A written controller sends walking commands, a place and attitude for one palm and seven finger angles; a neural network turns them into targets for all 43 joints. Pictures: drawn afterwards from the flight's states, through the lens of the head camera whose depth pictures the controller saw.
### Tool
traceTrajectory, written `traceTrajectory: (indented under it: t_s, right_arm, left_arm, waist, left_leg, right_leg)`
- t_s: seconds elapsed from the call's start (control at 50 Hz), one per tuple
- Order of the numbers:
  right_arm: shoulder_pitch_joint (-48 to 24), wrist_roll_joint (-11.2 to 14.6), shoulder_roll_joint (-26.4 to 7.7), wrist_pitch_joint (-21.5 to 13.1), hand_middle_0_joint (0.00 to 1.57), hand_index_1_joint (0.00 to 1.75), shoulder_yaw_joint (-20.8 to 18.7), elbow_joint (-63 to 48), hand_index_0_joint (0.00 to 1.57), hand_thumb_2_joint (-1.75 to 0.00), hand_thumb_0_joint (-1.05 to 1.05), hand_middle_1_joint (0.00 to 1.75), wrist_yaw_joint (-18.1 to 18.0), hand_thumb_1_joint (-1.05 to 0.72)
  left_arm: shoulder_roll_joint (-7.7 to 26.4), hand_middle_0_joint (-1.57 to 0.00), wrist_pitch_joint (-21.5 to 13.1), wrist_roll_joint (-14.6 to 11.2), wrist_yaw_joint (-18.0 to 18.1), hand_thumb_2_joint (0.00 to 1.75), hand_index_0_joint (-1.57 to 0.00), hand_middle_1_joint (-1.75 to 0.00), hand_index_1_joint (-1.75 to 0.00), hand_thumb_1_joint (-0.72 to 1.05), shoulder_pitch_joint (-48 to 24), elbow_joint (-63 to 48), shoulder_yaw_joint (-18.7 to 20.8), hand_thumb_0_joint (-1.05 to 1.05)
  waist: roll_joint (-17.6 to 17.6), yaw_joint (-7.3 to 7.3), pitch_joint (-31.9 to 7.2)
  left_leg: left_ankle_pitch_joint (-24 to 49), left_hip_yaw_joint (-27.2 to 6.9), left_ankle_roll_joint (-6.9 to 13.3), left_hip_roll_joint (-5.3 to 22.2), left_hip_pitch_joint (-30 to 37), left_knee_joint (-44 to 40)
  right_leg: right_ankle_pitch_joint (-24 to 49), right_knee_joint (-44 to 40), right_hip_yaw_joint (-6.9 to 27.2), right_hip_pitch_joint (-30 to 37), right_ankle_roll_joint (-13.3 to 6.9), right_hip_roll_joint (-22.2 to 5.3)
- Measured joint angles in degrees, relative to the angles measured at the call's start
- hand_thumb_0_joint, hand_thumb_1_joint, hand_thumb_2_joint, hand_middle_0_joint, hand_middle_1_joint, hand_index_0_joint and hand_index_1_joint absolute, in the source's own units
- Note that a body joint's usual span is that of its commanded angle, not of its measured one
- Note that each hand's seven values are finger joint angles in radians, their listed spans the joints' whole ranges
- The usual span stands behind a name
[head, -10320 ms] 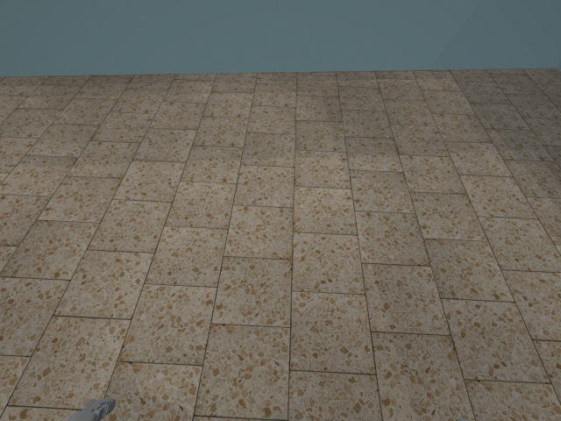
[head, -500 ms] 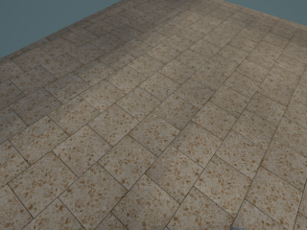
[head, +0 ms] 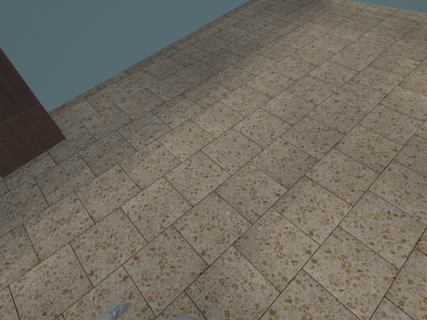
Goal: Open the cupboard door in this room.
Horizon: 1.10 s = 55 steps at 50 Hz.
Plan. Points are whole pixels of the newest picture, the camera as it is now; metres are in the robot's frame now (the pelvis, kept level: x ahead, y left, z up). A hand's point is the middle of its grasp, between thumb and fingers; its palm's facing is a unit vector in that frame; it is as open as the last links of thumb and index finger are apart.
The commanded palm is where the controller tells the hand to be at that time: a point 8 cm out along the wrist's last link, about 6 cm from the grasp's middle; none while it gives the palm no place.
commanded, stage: turn or walk to find it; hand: left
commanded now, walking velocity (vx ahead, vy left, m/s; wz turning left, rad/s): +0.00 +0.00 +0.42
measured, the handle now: out of the picture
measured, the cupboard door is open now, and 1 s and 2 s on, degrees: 0 0 0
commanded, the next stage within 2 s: stand and wait in 0.60 s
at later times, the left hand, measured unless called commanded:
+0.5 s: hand out of the picture -0.08 +0.23 -0.19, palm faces +0.30 -0.92 -0.24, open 7.4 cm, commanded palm none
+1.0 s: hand out of the picture -0.03 +0.19 -0.15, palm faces +0.31 -0.92 -0.25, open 7.4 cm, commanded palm none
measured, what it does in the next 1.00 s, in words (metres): steps on the spot, turning left: left foot, then right foot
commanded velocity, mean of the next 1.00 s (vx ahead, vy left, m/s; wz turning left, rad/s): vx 0.00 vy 0.00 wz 0.24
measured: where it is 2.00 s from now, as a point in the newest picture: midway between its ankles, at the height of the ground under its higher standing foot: outside the picture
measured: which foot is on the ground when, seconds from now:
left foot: up 0.00-0.44, down 0.46-0.94, up 0.96-1.00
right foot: down 0.00-0.46, up 0.48-0.90, down 0.92-1.00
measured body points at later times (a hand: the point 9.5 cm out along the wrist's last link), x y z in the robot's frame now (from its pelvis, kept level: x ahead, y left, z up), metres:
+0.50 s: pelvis -0.04 +0.03 -0.01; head -0.01 +0.05 +0.44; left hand -0.09 +0.28 -0.17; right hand +0.12 -0.19 -0.14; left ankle -0.08 +0.13 -0.74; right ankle +0.00 -0.09 -0.72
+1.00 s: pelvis -0.04 +0.00 +0.00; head -0.02 -0.04 +0.45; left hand -0.05 +0.24 -0.13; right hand +0.05 -0.21 -0.17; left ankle -0.08 +0.12 -0.72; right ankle -0.01 -0.09 -0.73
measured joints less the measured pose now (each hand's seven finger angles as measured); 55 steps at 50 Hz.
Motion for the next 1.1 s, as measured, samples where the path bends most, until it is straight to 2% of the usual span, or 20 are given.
traceTrajectory:
  t_s: [0.04,0.08,0.18,0.28,0.38,0.42,0.44,0.46,0.48,0.52,0.6,0.68,0.76,0.86,0.9,0.92,0.94,0.98,1.02,1.1]
  right_arm:
    - [0.27,-0.26,-0.60,0.54,0.20,0.30,-0.47,0.39,0.20,-0.90,0.01,0.30,0.32,-0.90]
    - [0.47,-0.37,-1.16,0.53,0.20,0.30,-0.73,0.46,0.20,-0.90,0.01,0.30,0.49,-0.91]
    - [0.90,-0.36,-1.78,0.62,0.20,0.30,-0.86,1.04,0.20,-0.90,0.01,0.30,0.51,-0.91]
    - [-0.67,-0.19,-1.56,1.02,0.20,0.30,-0.40,1.66,0.20,-0.90,0.01,0.30,0.37,-0.91]
    - [-4.29,0.44,-0.73,0.21,0.19,0.30,0.59,0.66,0.20,-0.90,0.01,0.30,0.23,-0.91]
    - [-5.67,0.64,-0.34,-0.59,0.19,0.30,0.98,-0.27,0.20,-0.90,0.01,0.30,0.19,-0.91]
    - [-6.11,0.68,-0.30,-1.14,0.20,0.30,1.17,-0.86,0.20,-0.90,0.01,0.30,0.26,-0.91]
    - [-6.61,0.58,-0.06,-1.79,0.20,0.30,1.26,-1.27,0.20,-0.90,0.01,0.30,0.27,-0.91]
    - [-7.20,0.47,0.55,-2.20,0.20,0.30,1.40,-1.50,0.20,-0.90,0.01,0.30,0.22,-0.91]
    - [-7.69,0.27,1.44,-2.60,0.20,0.30,2.00,-2.05,0.20,-0.90,0.01,0.30,0.19,-0.91]
    - [-7.43,0.09,2.29,-2.78,0.20,0.30,2.77,-2.41,0.20,-0.90,0.01,0.30,-0.51,-0.91]
    - [-6.93,0.27,2.71,-3.15,0.20,0.30,3.06,-2.02,0.20,-0.90,0.01,0.30,-0.73,-0.90]
    - [-5.83,0.22,3.25,-3.46,0.20,0.30,3.00,-1.28,0.20,-0.90,0.01,0.30,-0.97,-0.90]
    - [-4.04,-0.09,3.39,-3.32,0.20,0.30,2.72,0.58,0.20,-0.90,0.01,0.30,-1.23,-0.90]
    - [-3.14,0.06,3.24,-3.20,0.20,0.30,2.61,1.66,0.20,-0.90,0.01,0.30,-1.24,-0.90]
    - [-2.78,0.25,2.98,-3.16,0.20,0.30,2.48,2.33,0.20,-0.90,0.01,0.30,-1.24,-0.90]
    - [-2.45,0.49,2.48,-3.01,0.20,0.30,2.34,3.02,0.20,-0.90,0.01,0.30,-1.27,-0.90]
    - [-1.31,0.62,2.05,-2.32,0.20,0.30,2.18,3.91,0.20,-0.90,0.01,0.30,-1.33,-0.91]
    - [-0.43,0.38,2.16,-1.51,0.20,0.30,2.10,4.72,0.20,-0.90,0.01,0.30,-1.26,-0.91]
    - [0.36,0.35,2.43,-1.45,0.20,0.30,2.01,6.07,0.20,-0.90,0.01,0.30,-1.31,-0.91]
  left_arm:
    - [-0.53,-0.21,0.25,-0.06,0.11,0.89,-0.20,-0.30,-0.30,0.90,1.22,0.20,-0.01,0.01]
    - [-0.84,-0.21,0.29,-0.12,0.13,0.89,-0.20,-0.30,-0.30,0.90,2.12,0.76,-0.09,0.01]
    - [-1.23,-0.21,-0.19,-0.07,0.31,0.89,-0.21,-0.30,-0.30,0.91,3.68,1.79,0.01,0.01]
    - [-0.46,-0.21,-0.43,0.44,0.26,0.89,-0.21,-0.30,-0.30,0.91,5.08,2.66,0.33,0.01]
    - [1.20,-0.21,-0.14,0.90,0.03,0.89,-0.21,-0.30,-0.30,0.91,6.19,3.96,0.85,0.01]
    - [2.14,-0.21,0.14,0.83,-0.03,0.89,-0.21,-0.30,-0.30,0.91,6.60,4.65,1.18,0.01]
    - [2.57,-0.21,0.39,0.64,-0.06,0.89,-0.21,-0.30,-0.30,0.90,6.97,4.91,1.35,0.01]
    - [3.16,-0.21,0.78,0.34,-0.09,0.89,-0.21,-0.30,-0.30,0.90,7.27,5.15,1.58,0.01]
    - [3.89,-0.21,1.45,0.17,-0.03,0.89,-0.20,-0.30,-0.30,0.90,7.25,5.55,1.81,0.01]
    - [4.82,-0.20,2.89,0.21,0.12,0.89,-0.20,-0.30,-0.30,0.91,7.28,6.21,2.01,0.01]
    - [5.29,-0.20,3.56,0.24,-0.39,0.89,-0.20,-0.29,-0.30,0.91,5.92,6.59,2.30,0.01]
    - [5.14,-0.20,2.52,0.17,-0.52,0.90,-0.20,-0.29,-0.30,0.91,4.29,5.49,2.06,0.01]
    - [4.47,-0.20,2.22,0.02,-0.18,0.90,-0.20,-0.29,-0.30,0.91,3.08,5.18,1.51,0.01]
    - [2.69,-0.20,1.66,-0.24,0.04,0.90,-0.20,-0.29,-0.30,0.91,1.81,5.53,0.47,0.01]
    - [1.95,-0.20,0.86,-0.31,0.06,0.90,-0.20,-0.29,-0.30,0.91,1.80,5.75,0.01,0.01]
    - [1.33,-0.20,0.35,-0.23,0.17,0.90,-0.20,-0.29,-0.30,0.91,1.79,6.13,-0.20,0.01]
    - [0.38,-0.20,-0.09,-0.10,0.28,0.90,-0.20,-0.29,-0.30,0.91,1.81,6.66,-0.53,0.01]
    - [-0.92,-0.20,-0.65,0.03,0.08,0.90,-0.20,-0.29,-0.30,0.91,2.55,7.13,-1.25,0.01]
    - [-1.51,-0.20,-0.90,0.03,0.37,0.89,-0.20,-0.30,-0.30,0.91,3.24,7.30,-1.01,0.01]
    - [-1.02,-0.21,-0.98,-0.02,0.50,0.89,-0.21,-0.30,-0.30,0.94,3.64,8.12,-0.57,0.00]
  waist:
    - [-0.27,0.27,-0.43]
    - [-0.36,0.17,-0.49]
    - [-0.73,0.50,-0.34]
    - [-1.75,1.98,0.20]
    - [-3.50,3.80,1.16]
    - [-4.25,4.15,1.30]
    - [-4.36,4.13,1.12]
    - [-4.93,4.16,0.99]
    - [-6.06,4.46,1.15]
    - [-6.79,4.77,0.83]
    - [-5.98,4.22,-0.03]
    - [-5.51,4.18,-0.06]
    - [-5.05,3.52,-0.26]
    - [-3.94,2.15,-0.47]
    - [-3.70,2.02,-0.80]
    - [-3.05,2.01,-0.81]
    - [-1.57,1.73,-0.70]
    - [-0.29,1.14,-1.31]
    - [-0.54,1.38,-1.84]
    - [-1.13,1.79,-1.30]
  left_leg:
    - [0.62,1.27,-0.47,0.56,-2.80,9.84]
    - [3.18,1.83,-1.22,1.80,-4.28,15.94]
    - [5.78,1.87,-2.98,4.79,-3.67,18.55]
    - [2.03,3.27,-3.53,6.35,0.26,10.79]
    - [-1.71,6.58,-2.71,6.20,5.42,-2.12]
    - [0.80,8.01,-2.22,5.77,8.15,-9.15]
    - [4.29,8.54,-1.85,5.65,10.00,-13.91]
    - [7.09,8.62,-0.58,5.21,10.78,-16.27]
    - [6.94,8.90,0.78,4.44,10.59,-15.58]
    - [5.64,8.86,2.51,4.09,10.89,-15.27]
    - [7.89,6.90,3.18,3.73,12.36,-19.63]
    - [10.49,5.71,3.60,2.80,13.26,-23.28]
    - [11.43,5.25,3.51,2.14,13.73,-24.61]
    - [10.98,5.10,2.58,1.80,13.32,-23.42]
    - [10.19,5.40,1.87,1.57,12.66,-21.84]
    - [9.49,5.39,1.41,1.85,12.22,-20.49]
    - [8.88,4.89,0.96,2.67,12.06,-19.41]
    - [4.17,4.18,0.56,3.08,11.34,-17.16]
    - [0.48,4.02,0.54,3.28,9.85,-12.57]
    - [0.08,3.90,0.33,4.92,8.05,-6.24]
  right_leg:
    - [0.58,-1.98,-0.78,1.06,-0.35,-0.67]
    - [1.70,-3.89,-1.83,1.95,-0.38,-1.07]
    - [2.64,-5.76,-5.11,2.67,-0.74,-1.91]
    - [2.48,-5.13,-7.74,1.98,-0.48,-3.15]
    - [1.92,-2.70,-9.74,0.37,0.58,-4.99]
    - [1.23,-0.70,-10.60,-0.51,1.39,-5.91]
    - [0.55,0.94,-11.10,-1.16,1.94,-6.33]
    - [-0.37,3.37,-11.04,-2.23,2.55,-7.12]
    - [-4.73,7.01,-8.82,-3.67,3.52,-7.40]
    - [-10.83,15.47,-4.25,-6.68,4.54,-5.91]
    - [-8.17,26.60,0.35,-10.64,5.70,-3.72]
    - [-5.15,28.49,2.77,-11.73,6.71,-3.14]
    - [-5.89,24.00,3.61,-9.88,6.99,-2.55]
    - [-6.69,10.24,3.09,-3.94,6.17,-1.38]
    - [-1.84,2.26,2.57,-0.47,5.75,-1.01]
    - [0.42,-0.50,2.24,0.84,4.30,-0.56]
    - [0.75,-0.97,1.60,1.43,2.59,0.31]
    - [0.12,-1.33,0.70,1.96,0.45,0.78]
    - [0.33,-2.62,0.43,2.41,-0.50,0.76]
    - [2.19,-5.41,-0.08,3.22,-1.24,1.31]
